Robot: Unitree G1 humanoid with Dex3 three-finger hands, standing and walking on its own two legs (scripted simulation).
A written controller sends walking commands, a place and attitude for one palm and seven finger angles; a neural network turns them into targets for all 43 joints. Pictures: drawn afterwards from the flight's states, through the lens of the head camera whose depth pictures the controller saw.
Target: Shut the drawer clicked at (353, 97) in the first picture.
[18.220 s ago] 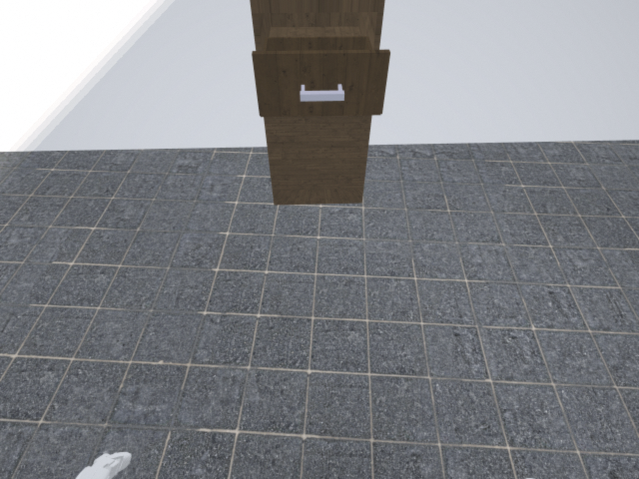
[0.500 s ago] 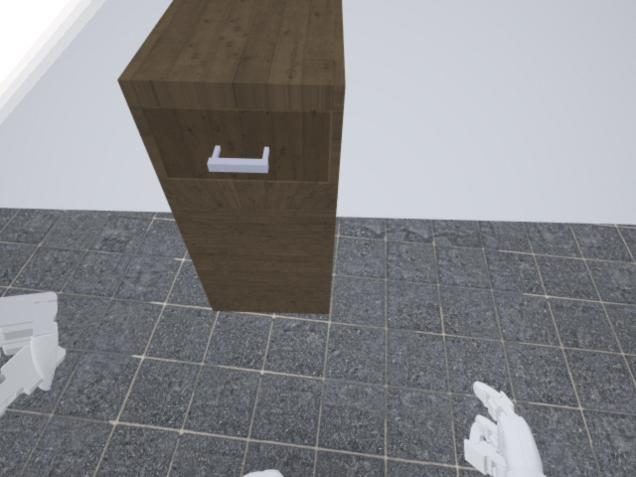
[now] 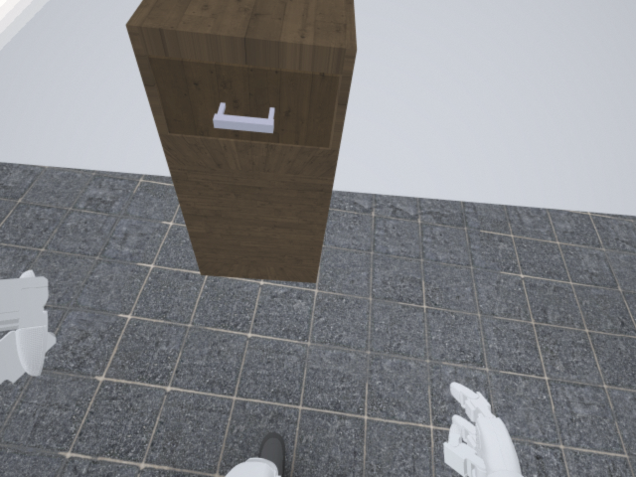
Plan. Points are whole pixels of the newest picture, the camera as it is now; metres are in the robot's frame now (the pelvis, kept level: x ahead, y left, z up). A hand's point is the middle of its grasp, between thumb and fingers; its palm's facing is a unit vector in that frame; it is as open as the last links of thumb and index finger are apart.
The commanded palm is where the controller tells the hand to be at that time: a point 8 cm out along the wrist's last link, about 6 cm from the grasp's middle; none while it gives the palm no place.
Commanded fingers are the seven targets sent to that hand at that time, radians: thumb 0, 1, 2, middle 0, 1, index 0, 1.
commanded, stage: step back with the hand held close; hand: left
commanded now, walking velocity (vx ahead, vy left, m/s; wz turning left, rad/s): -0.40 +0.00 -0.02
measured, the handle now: (245, 116) +0.76 +0.21 -0.04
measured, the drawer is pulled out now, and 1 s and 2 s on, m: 0.00 0.00 0.00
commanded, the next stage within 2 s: stop stepping back and stand still in 0.08 s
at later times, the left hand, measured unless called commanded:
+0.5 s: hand out of the picture +0.13 +0.25 +0.17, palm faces +0.35 -0.86 -0.37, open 3.3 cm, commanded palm +0.05 +0.29 +0.19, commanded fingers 0.00 0.90 0.90 -1.40 -1.60 -1.40 -1.60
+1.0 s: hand out of the picture +0.08 +0.25 +0.16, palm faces +0.39 -0.83 -0.39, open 3.3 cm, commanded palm +0.02 +0.29 +0.19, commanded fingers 0.00 0.90 0.90 -1.40 -1.60 -1.40 -1.60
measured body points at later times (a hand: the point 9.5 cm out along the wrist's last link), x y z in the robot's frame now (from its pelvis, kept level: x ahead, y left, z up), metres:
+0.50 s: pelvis -0.08 +0.01 +0.00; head -0.07 +0.04 +0.45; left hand +0.11 +0.29 +0.19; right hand +0.07 -0.23 -0.07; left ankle +0.01 +0.09 -0.73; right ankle -0.14 -0.12 -0.70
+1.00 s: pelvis -0.11 +0.01 +0.00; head -0.11 +0.02 +0.45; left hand +0.05 +0.29 +0.19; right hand +0.04 -0.24 -0.07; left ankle -0.08 +0.14 -0.73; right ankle -0.12 -0.10 -0.73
